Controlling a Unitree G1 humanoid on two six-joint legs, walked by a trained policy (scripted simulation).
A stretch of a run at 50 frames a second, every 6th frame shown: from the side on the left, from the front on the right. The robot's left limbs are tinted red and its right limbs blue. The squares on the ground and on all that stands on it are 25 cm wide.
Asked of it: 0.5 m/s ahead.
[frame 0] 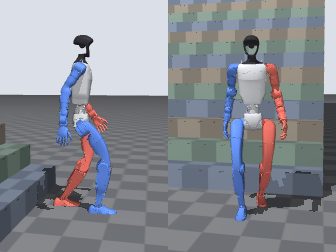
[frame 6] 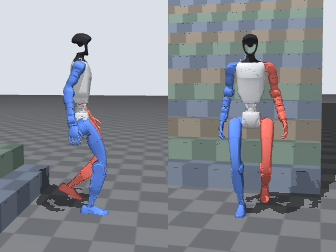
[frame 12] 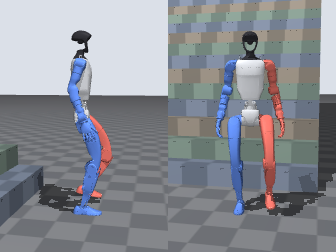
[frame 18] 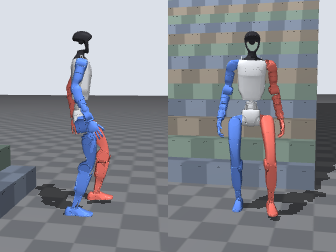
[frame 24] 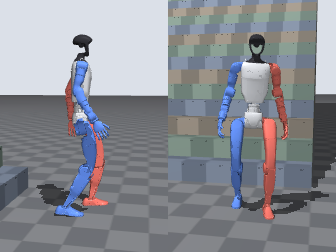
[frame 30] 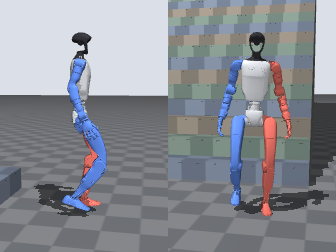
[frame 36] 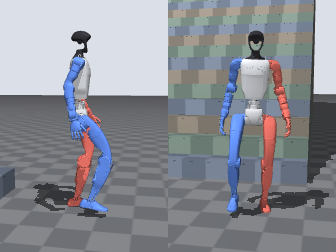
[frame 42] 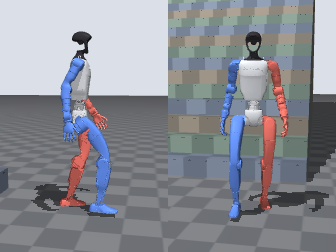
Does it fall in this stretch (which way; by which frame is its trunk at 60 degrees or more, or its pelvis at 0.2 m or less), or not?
no
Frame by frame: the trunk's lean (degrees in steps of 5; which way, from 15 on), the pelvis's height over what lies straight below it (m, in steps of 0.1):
0: 5, 0.7
6: 0, 0.8
12: 0, 0.8
18: 0, 0.8
24: 5, 0.8
30: 5, 0.8
36: 0, 0.8
42: 0, 0.8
